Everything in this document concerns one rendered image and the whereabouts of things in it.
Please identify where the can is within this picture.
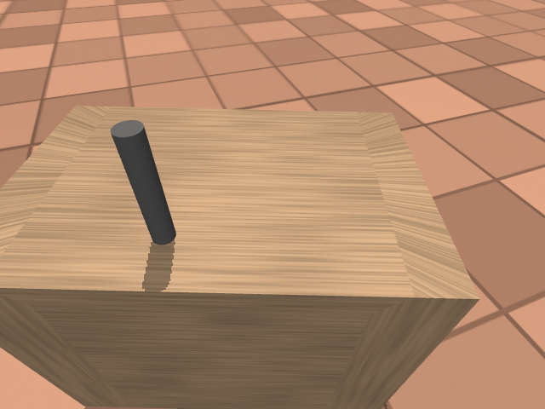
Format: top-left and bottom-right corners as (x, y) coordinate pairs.
(111, 120), (176, 245)

